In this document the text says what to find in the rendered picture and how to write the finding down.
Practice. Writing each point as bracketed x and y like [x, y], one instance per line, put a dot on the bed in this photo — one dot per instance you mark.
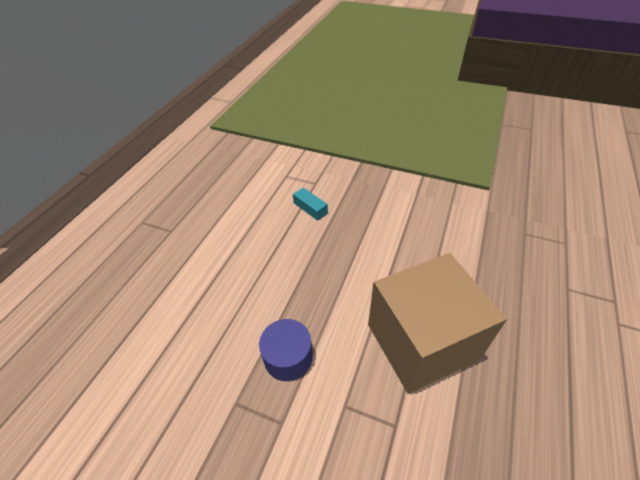
[587, 50]

